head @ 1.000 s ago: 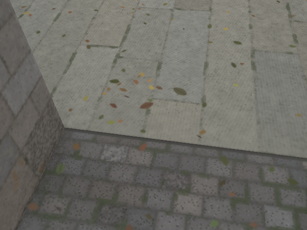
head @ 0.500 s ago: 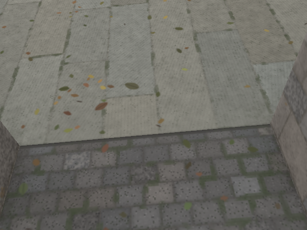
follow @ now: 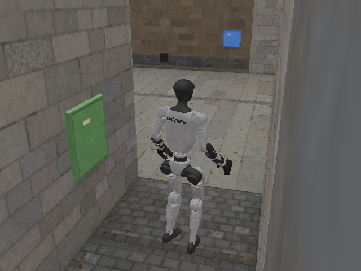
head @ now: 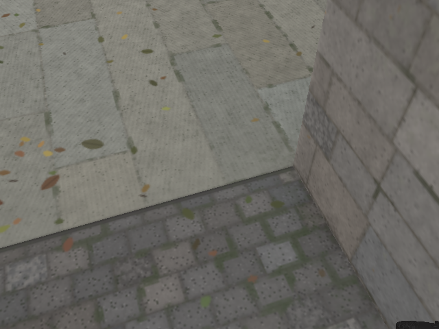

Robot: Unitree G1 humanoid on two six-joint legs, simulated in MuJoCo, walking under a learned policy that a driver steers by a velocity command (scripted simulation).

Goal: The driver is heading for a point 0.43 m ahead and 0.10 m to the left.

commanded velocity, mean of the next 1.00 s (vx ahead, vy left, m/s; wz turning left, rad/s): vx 0.24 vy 0.00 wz -0.08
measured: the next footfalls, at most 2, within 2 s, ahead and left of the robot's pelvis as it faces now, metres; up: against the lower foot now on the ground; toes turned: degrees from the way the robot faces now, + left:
right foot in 0.30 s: +0.02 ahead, -0.13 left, +0.00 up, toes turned +0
left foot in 0.64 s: +0.14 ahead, +0.14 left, +0.00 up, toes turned -2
